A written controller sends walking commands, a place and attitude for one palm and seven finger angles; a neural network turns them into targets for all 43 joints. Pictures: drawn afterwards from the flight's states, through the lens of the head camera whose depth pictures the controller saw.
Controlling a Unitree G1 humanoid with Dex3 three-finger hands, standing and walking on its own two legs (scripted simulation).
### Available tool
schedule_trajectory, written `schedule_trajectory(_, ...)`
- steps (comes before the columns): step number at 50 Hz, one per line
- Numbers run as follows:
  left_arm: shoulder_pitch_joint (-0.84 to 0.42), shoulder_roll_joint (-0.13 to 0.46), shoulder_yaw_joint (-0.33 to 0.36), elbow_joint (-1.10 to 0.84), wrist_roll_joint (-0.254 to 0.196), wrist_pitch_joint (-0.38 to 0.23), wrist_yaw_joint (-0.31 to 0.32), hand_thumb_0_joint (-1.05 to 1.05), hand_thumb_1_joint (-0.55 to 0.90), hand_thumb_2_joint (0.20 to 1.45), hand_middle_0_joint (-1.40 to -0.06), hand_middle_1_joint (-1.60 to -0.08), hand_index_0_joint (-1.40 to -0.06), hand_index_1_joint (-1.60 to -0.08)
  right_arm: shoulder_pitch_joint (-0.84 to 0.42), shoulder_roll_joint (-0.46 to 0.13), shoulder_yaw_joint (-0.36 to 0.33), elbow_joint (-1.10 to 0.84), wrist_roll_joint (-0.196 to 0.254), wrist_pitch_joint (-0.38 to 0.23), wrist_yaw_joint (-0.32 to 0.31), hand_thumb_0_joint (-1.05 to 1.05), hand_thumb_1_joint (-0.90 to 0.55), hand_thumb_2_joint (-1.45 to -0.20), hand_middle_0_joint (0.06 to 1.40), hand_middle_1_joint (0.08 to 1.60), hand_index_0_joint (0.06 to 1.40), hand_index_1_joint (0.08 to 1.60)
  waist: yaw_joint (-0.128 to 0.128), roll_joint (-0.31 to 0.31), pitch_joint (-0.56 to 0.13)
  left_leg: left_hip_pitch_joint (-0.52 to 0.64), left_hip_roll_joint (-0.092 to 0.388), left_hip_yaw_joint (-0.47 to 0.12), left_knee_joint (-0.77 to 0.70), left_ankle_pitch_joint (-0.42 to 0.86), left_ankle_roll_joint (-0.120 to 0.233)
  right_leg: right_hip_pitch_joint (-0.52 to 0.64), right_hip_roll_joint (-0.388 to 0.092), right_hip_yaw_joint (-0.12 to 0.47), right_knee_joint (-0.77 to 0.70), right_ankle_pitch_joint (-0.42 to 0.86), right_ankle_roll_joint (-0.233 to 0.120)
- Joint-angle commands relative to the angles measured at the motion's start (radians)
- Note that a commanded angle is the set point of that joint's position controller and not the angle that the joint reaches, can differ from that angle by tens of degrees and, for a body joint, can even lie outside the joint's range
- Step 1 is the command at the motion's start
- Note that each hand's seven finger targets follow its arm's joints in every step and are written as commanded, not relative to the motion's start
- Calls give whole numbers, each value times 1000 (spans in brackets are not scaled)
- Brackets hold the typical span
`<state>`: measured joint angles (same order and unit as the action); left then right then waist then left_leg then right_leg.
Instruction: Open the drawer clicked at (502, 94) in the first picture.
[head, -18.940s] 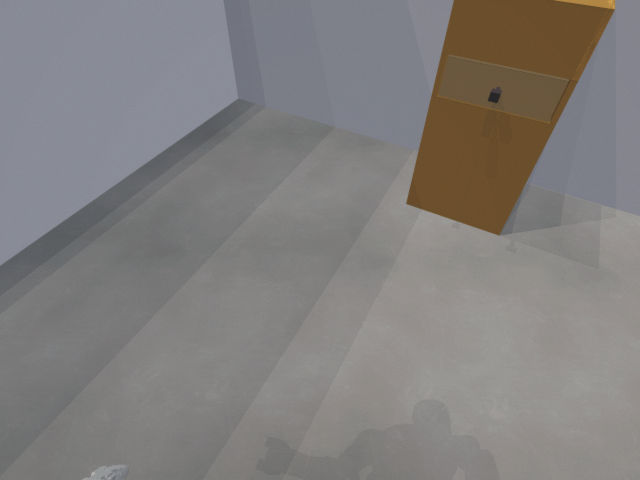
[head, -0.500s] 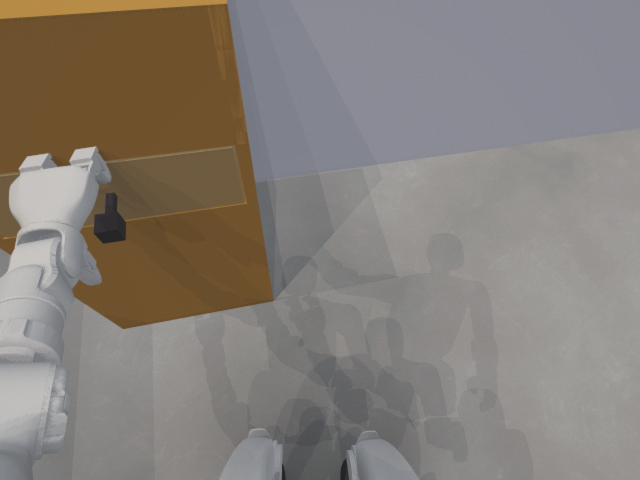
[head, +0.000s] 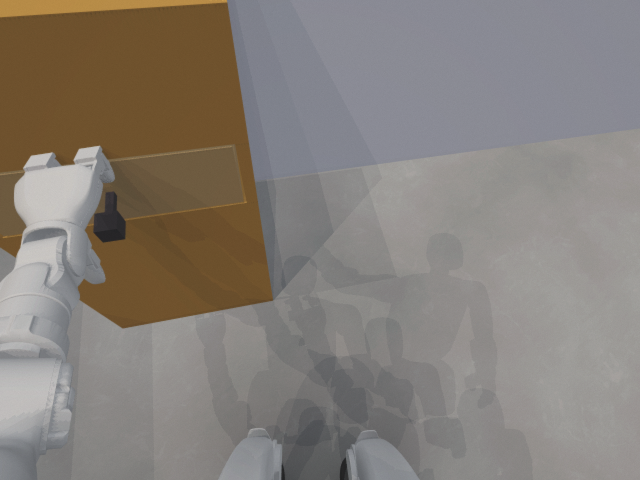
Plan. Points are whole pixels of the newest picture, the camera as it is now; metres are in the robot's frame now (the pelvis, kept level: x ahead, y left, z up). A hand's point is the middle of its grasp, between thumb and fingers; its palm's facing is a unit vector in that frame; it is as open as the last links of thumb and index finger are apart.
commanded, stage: lower the fingers behind the handle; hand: left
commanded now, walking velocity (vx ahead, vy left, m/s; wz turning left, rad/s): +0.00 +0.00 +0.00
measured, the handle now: (110, 216) +0.49 +0.31 -0.07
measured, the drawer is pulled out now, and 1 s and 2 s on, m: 0.00 0.00 0.00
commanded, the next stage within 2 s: lift the fingers back up to retry in 1.50 s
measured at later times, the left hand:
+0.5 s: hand (88, 236) +0.44 +0.32 -0.05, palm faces -0.06 -0.02 -1.00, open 13.8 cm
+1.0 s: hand (89, 235) +0.45 +0.32 -0.06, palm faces -0.01 +0.00 -1.00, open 13.7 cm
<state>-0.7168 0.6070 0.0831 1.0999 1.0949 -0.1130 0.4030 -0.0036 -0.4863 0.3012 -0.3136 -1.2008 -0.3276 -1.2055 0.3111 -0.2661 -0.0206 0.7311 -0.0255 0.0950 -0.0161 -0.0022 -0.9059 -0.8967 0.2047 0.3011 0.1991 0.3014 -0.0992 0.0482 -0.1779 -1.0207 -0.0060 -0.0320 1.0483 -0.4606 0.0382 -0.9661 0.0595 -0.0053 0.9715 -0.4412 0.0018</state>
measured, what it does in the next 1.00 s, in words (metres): lowers itself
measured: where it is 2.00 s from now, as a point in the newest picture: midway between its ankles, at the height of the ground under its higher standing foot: outside the picture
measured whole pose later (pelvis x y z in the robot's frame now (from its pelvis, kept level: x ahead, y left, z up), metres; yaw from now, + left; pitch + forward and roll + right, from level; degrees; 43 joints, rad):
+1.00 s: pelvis -0.03 +0.00 -0.05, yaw -1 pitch +30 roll -5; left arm -0.84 0.67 0.07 1.14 1.11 -0.11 0.44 0.00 -0.49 0.30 -0.31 -1.20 -0.29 -1.32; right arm 0.28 -0.27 0.01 0.71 -0.03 0.06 -0.01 0.00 -0.91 -0.90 0.20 0.30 0.20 0.30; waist -0.11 0.04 -0.19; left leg -1.31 -0.01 -0.05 1.30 -0.51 0.04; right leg -1.25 0.06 -0.03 1.23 -0.50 0.01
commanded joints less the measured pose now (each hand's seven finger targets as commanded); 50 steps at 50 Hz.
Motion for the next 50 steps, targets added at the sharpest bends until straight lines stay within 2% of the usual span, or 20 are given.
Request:
schedule_trajectory(1, -339, 290, 61, -149, 6, -4, 34, 0, -500, 300, -300, -1200, -300, -1200, 151, -180, -67, -39, -3, -9, -19, 0, -900, -900, 200, 300, 200, 300, -9, 86, -409, 360, 2, -1, -92, 390, -2, 123, 16, -27, -85, 290, -37)
schedule_trajectory(5, -315, 283, 62, -122, 1, -7, 37, 0, -500, 300, -300, -1200, -300, -1200, 150, -182, -67, -40, -6, -10, -14, 0, -900, -900, 200, 300, 200, 300, -7, 69, -401, 316, 0, 2, -70, 360, 0, 112, 16, -23, -69, 276, -36)
schedule_trajectory(6, -349, 294, 63, -135, 3, -14, 39, 0, -500, 300, -300, -1200, -300, -1200, 148, -180, -65, -42, -3, -13, -17, 0, -900, -900, 200, 300, 200, 300, -21, 54, -402, 303, 1, -1, -64, 345, 4, 103, 16, -20, -67, 272, -34)
schedule_trajectory(8, -377, 317, 79, -156, 5, -32, 41, 0, -500, 300, -300, -1200, -300, -1200, 145, -183, -66, -36, -8, -19, -21, 0, -900, -900, 200, 300, 200, 300, -23, 74, -413, 292, 2, -4, -47, 336, 4, 82, 14, -18, -51, 259, -36)
schedule_trajectory(9, -397, 348, 98, -182, 12, -44, 49, 0, -500, 300, -300, -1200, -300, -1200, 148, -185, -67, -36, -9, -22, -22, 0, -900, -900, 200, 300, 200, 300, -18, 99, -454, 307, 4, -8, -39, 349, 2, 74, 14, -18, -36, 264, -35)
schedule_trajectory(12, -364, 346, 113, -196, 14, -57, 68, 0, -500, 300, -300, -1200, -300, -1200, 144, -185, -71, -30, -18, -27, -17, 0, -900, -900, 200, 300, 200, 300, -4, 135, -494, 331, 5, -11, -13, 387, -5, 46, 17, -22, -10, 271, -37)
schedule_trajectory(14, -365, 366, 133, -199, 15, -53, 82, 0, -500, 300, -300, -1200, -300, -1200, 144, -189, -71, -25, -20, -24, -14, 0, -900, -900, 200, 300, 200, 300, -4, 133, -502, 333, 10, -21, -3, 411, -11, 27, 17, -29, 7, 277, -37)
schedule_trajectory(15, -339, 345, 122, -191, 11, -45, 86, 0, -500, 300, -300, -1200, -300, -1200, 141, -187, -70, -25, -22, -24, -9, 0, -900, -900, 200, 300, 200, 300, 4, 149, -502, 334, 7, -15, 0, 408, -11, 26, 19, -30, 10, 273, -38)
schedule_trajectory(19, -365, 333, 104, -178, 12, -12, 91, 0, -500, 300, -300, -1200, -300, -1200, 145, -190, -69, -22, -19, -22, -4, 0, -900, -900, 200, 300, 200, 300, -10, 132, -511, 326, 10, -21, 8, 411, -11, 17, 20, -36, 19, 277, -35)
schedule_trajectory(25, -401, 330, 81, -163, 7, -11, 67, 0, -500, 300, -300, -1200, -300, -1200, 148, -191, -64, -12, -18, -32, -16, 0, -900, -900, 200, 300, 200, 300, -33, 111, -486, 290, 11, -25, 20, 345, -3, -12, 18, -35, 20, 233, -33)
schedule_trajectory(26, -374, 340, 88, -139, 10, -8, 62, 0, -500, 300, -300, -1200, -300, -1200, 146, -191, -60, -14, -17, -32, -16, 0, -900, -900, 200, 300, 200, 300, -23, 115, -471, 273, 9, -25, 20, 332, -4, -17, 18, -36, 23, 223, -35)
schedule_trajectory(27, -370, 333, 79, -120, 14, -6, 58, 0, -500, 300, -300, -1200, -300, -1200, 145, -191, -57, -14, -17, -32, -18, 0, -900, -900, 200, 300, 200, 300, -30, 100, -445, 262, 11, -27, 21, 328, -3, -30, 18, -39, 27, 220, -36)
schedule_trajectory(29, -361, 321, 72, -111, 12, -9, 49, 0, -500, 300, -300, -1200, -300, -1200, 145, -189, -54, -19, -16, -32, -16, 0, -900, -900, 200, 300, 200, 300, -27, 113, -445, 251, 11, -25, 30, 328, -3, -43, 18, -39, 36, 219, -37)
schedule_trajectory(31, -336, 333, 83, -92, 10, -8, 45, 0, -500, 300, -300, -1200, -300, -1200, 144, -189, -53, -25, -15, -31, -17, 0, -900, -900, 200, 300, 200, 300, -23, 74, -439, 217, 9, -21, 39, 309, 1, -33, 18, -36, 40, 217, -35)
schedule_trajectory(35, -321, 308, 65, -75, 11, -10, 42, 0, -500, 300, -300, -1200, -300, -1200, 139, -189, -51, -37, -14, -34, -14, 0, -900, -900, 200, 300, 200, 300, -18, 89, -426, 198, 7, -24, 47, 275, -1, -67, 18, -40, 55, 180, -39)
schedule_trajectory(38, -344, 333, 75, -53, 12, -5, 38, 0, -500, 300, -300, -1200, -300, -1200, 138, -193, -45, -38, -12, -35, -16, 0, -900, -900, 200, 300, 200, 300, -28, 62, -405, 152, 8, -27, 60, 248, 2, -86, 17, -39, 71, 164, -38)
schedule_trajectory(40, -353, 311, 55, -76, 23, -4, 41, 0, -500, 300, -300, -1200, -300, -1200, 141, -191, -48, -47, -12, -37, -14, 0, -900, -900, 200, 300, 200, 300, -21, 108, -443, 174, 7, -28, 66, 254, -3, -102, 16, -42, 83, 159, -40)
schedule_trajectory(41, -333, 296, 46, -46, 25, 5, 41, 0, -500, 300, -300, -1200, -300, -1200, 139, -190, -49, -47, -9, -36, -13, 0, -900, -900, 200, 300, 200, 300, -29, 74, -422, 166, 9, -31, 69, 240, -2, -119, 17, -44, 79, 147, -38)
schedule_trajectory(45, -361, 280, 21, -25, 25, 28, 32, 0, -500, 300, -300, -1200, -300, -1200, 140, -192, -43, -53, -6, -40, -14, 0, -900, -900, 200, 300, 200, 300, -37, 82, -404, 138, 8, -37, 68, 182, -4, -150, 15, -50, 91, 102, -39)
schedule_trajectory(50, -387, 289, 2, 17, 17, 48, 2, 0, -500, 300, -300, -1200, -300, -1200, 140, -194, -32, -63, 2, -48, -22, 0, -900, -900, 200, 300, 200, 300, -50, 44, -380, 50, 2, -29, 89, 96, 9, -159, 12, -41, 97, 54, -35)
